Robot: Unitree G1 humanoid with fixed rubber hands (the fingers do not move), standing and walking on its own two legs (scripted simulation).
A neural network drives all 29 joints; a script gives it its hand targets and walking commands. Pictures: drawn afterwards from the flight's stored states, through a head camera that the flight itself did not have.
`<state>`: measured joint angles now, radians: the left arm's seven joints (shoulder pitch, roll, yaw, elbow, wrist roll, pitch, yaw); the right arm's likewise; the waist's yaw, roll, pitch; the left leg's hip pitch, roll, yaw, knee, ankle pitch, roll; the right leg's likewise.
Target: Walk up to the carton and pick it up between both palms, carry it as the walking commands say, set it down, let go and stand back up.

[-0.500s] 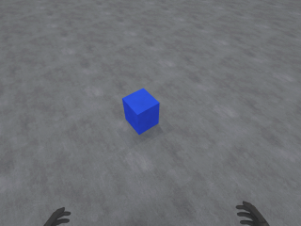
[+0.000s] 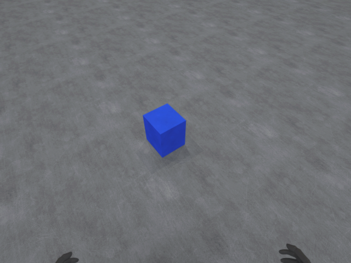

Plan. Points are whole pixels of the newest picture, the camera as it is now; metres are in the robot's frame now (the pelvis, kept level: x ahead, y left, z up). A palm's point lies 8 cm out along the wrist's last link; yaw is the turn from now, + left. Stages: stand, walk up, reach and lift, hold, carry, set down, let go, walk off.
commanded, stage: stand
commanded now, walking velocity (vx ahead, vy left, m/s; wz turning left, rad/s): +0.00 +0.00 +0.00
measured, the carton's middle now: (164, 130) +1.04 +0.08 -0.63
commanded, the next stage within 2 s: walk up in 0.28 s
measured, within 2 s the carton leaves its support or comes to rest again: neither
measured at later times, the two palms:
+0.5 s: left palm out of the picture +0.07 +0.30 -0.10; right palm out of the picture +0.08 -0.29 -0.10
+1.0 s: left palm out of the picture +0.07 +0.32 -0.09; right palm (311, 245) +0.18 -0.31 -0.09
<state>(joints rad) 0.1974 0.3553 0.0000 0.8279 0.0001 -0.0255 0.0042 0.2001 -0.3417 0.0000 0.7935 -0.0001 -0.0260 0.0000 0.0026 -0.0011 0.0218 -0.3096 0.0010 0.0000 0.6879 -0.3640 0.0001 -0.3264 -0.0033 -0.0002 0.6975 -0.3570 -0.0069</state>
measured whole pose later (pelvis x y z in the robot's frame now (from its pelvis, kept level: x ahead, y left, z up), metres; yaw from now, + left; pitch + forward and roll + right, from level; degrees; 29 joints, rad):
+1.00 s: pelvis +0.06 -0.01 +0.00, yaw +2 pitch +0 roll -1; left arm 0.30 0.44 0.03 0.89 0.00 -0.09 -0.02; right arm 0.22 -0.43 0.00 0.86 0.00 -0.07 0.04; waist 0.07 0.01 0.04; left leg -0.45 0.01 0.00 0.67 -0.32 0.05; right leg -0.21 0.00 -0.06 0.61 -0.40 -0.02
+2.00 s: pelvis +0.24 -0.03 +0.00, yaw +5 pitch -2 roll +1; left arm 0.32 0.45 0.03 0.88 0.00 -0.09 -0.05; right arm 0.22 -0.42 0.00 0.85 0.00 -0.06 0.04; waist -0.04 -0.02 0.06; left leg -0.31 0.02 0.00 0.69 -0.34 0.03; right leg -0.38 -0.02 0.01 0.66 -0.27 -0.02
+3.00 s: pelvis +0.40 -0.01 +0.00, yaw +7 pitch -2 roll +0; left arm 0.33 0.45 0.03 0.88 0.00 -0.07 -0.03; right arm 0.23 -0.43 0.00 0.85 0.00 -0.08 0.04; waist 0.00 -0.01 0.05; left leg -0.34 -0.01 0.00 0.68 -0.30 0.02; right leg -0.41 -0.01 0.03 0.97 -0.37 -0.02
